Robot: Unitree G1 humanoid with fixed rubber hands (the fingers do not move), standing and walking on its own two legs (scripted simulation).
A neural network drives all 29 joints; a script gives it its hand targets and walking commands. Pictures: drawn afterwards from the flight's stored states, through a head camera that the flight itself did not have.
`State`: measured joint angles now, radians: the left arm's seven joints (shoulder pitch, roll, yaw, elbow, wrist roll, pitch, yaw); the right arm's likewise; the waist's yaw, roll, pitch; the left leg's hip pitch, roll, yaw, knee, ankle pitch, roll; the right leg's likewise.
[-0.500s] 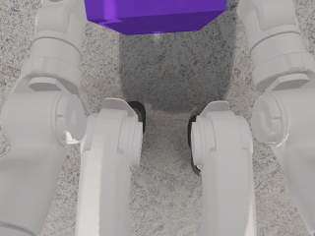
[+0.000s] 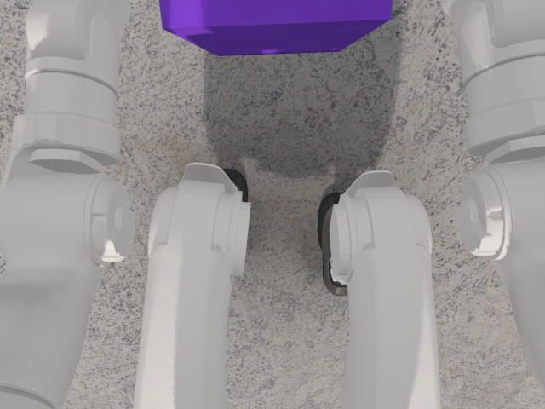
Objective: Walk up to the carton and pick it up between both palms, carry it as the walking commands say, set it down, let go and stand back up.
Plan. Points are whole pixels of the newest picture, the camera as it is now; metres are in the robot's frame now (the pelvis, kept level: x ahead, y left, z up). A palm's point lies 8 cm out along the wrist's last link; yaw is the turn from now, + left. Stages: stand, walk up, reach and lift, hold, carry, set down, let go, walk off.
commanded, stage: set down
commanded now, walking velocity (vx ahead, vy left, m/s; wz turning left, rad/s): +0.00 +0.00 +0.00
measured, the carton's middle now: out of the picture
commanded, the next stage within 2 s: let go in 1.06 s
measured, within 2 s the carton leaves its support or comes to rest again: neither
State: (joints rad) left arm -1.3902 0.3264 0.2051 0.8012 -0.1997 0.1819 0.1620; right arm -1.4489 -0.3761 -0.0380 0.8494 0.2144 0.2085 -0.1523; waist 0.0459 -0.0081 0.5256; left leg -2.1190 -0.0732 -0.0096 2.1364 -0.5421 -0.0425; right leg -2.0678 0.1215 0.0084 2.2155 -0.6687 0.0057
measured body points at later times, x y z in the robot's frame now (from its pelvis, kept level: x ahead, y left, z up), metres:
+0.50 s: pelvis +0.00 +0.00 +0.12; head +0.37 +0.01 +0.37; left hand +0.56 +0.20 -0.01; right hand +0.58 -0.16 -0.01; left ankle +0.13 +0.12 -0.35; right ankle +0.10 -0.10 -0.35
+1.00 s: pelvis +0.01 +0.00 +0.26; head +0.36 +0.01 +0.52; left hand +0.56 +0.20 +0.13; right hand +0.58 -0.17 +0.13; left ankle +0.13 +0.12 -0.35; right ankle +0.10 -0.10 -0.35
